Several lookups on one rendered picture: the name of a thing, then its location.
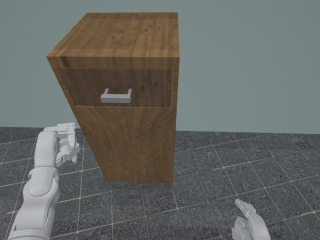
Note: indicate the left robot hand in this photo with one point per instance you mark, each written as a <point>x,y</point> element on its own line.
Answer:
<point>48,146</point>

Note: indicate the drawer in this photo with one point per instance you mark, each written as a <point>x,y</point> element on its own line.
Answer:
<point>151,87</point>

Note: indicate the right robot hand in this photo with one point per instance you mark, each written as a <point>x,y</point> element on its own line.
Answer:
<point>253,229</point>

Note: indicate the handle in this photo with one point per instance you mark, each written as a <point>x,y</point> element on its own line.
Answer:
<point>116,98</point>

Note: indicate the left robot forearm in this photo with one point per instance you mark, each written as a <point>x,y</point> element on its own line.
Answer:
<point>35,218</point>

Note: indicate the cabinet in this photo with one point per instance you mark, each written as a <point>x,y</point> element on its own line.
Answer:
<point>130,144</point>

